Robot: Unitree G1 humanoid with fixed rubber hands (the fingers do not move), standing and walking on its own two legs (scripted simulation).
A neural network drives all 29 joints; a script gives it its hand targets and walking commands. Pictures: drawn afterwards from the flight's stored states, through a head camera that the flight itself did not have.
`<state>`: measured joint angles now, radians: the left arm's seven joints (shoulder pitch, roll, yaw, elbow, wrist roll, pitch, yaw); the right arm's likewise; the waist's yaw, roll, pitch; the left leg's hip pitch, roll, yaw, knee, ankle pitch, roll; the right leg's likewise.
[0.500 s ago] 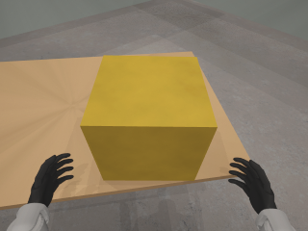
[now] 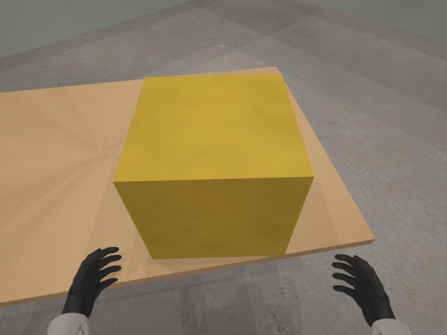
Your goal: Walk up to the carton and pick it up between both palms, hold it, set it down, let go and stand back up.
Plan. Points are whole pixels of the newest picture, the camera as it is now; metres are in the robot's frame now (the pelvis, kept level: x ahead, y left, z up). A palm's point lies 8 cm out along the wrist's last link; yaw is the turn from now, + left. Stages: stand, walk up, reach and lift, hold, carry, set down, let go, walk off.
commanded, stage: set down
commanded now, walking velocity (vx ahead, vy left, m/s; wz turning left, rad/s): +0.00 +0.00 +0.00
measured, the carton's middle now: (216, 168) +0.42 +0.06 +0.07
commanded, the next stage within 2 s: let go in 0.70 s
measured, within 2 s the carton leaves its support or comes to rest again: neither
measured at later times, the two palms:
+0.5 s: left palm (83, 299) +0.18 +0.26 +0.01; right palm (369, 333) +0.17 -0.21 -0.05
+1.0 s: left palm (86, 292) +0.19 +0.25 +0.01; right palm out of the picture +0.16 -0.22 -0.08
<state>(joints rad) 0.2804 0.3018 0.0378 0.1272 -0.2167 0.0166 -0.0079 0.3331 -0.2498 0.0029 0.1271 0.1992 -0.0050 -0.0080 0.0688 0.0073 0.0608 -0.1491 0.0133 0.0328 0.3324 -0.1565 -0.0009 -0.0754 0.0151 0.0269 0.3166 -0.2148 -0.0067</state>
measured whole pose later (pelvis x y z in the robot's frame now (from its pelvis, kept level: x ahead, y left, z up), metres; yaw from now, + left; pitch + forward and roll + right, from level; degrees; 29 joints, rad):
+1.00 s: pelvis -0.02 +0.00 +0.00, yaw +0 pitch -7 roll +0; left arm 0.04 0.24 0.06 0.42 -0.07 0.16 -0.06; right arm 0.18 -0.21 -0.03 0.60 0.00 0.03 -0.02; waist 0.06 0.07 0.03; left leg -0.08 0.01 0.04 0.34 -0.14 0.00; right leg -0.03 0.01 0.02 0.37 -0.22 -0.01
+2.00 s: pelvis -0.01 +0.01 -0.01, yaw -3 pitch +3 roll +1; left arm 0.25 0.24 0.07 0.27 0.01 -0.15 0.03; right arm 0.18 -0.22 -0.03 0.92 -0.06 0.01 0.07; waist 0.04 0.03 -0.05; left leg -0.31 0.01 0.09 0.47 -0.21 0.01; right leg -0.29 0.00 0.08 0.52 -0.28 0.01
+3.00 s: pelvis -0.06 +0.05 -0.02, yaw -5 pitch +0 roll +0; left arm 0.13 0.24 0.05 0.29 0.01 -0.11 0.03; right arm 0.19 -0.21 -0.05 0.85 -0.04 0.04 0.07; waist -0.01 0.01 -0.01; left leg -0.38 -0.02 0.14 0.56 -0.19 0.08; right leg -0.36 -0.02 0.14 0.58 -0.23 0.08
